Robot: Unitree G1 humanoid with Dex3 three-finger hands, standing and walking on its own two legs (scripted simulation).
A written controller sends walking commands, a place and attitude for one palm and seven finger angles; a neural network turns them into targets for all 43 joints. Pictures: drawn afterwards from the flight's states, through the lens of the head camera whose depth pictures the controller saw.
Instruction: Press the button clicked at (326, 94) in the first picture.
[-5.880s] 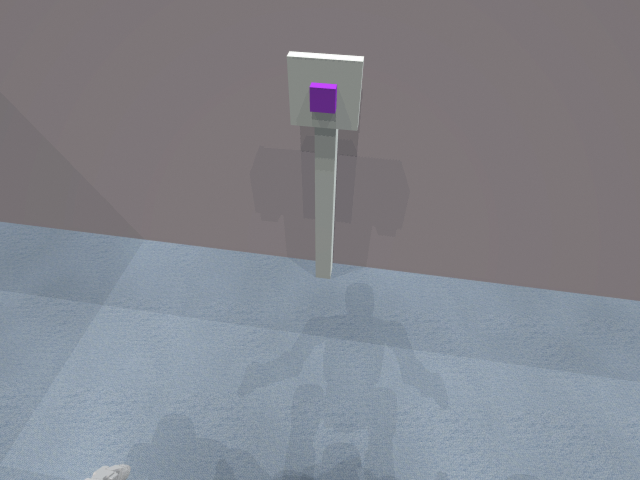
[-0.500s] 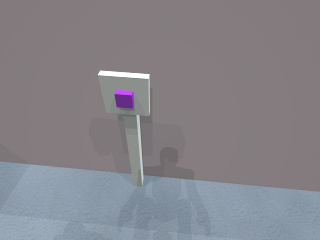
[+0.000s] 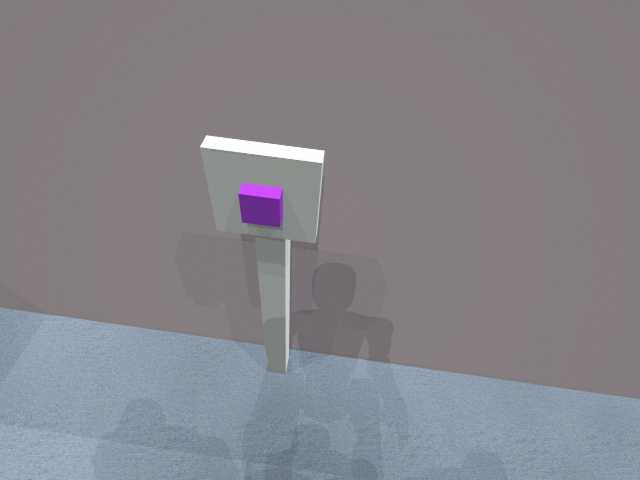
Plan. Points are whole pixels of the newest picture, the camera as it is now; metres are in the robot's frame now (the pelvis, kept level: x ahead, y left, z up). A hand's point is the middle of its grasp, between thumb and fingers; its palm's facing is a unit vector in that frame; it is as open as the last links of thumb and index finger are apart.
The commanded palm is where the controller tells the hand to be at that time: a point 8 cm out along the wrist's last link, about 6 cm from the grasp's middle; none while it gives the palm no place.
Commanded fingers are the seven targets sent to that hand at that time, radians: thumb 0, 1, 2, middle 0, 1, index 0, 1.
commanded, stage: come to a stop and stand still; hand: left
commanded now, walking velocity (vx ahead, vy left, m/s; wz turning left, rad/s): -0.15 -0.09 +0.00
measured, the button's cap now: (262, 204) +0.50 +0.14 +0.04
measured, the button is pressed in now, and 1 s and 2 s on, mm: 0 0 0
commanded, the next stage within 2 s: look again from close up in 1.70 s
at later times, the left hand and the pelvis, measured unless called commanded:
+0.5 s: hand out of the picture +0.05 +0.14 -0.16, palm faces -0.02 -0.97 -0.25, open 7.4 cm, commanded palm none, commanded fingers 0.00 0.90 0.90 -0.20 -0.30 -0.20 -0.30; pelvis +0.00 -0.04 +0.01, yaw -1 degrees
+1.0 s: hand out of the picture +0.02 +0.09 -0.15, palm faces +0.03 -0.97 -0.22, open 7.3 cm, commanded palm none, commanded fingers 0.00 0.90 0.90 -0.20 -0.30 -0.20 -0.30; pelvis +0.01 -0.08 +0.02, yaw +1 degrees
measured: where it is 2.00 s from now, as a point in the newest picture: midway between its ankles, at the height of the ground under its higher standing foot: outside the picture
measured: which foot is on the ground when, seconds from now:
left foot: down 0.00-1.00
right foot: up 0.00-0.36, down 0.38-1.00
